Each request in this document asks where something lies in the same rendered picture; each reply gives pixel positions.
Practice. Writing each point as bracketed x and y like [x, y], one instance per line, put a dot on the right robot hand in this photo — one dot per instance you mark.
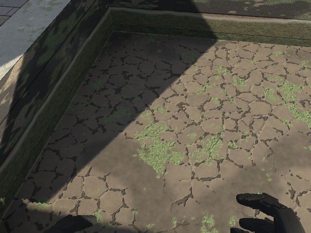
[285, 220]

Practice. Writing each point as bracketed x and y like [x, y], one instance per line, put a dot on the left robot hand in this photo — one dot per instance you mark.
[71, 224]

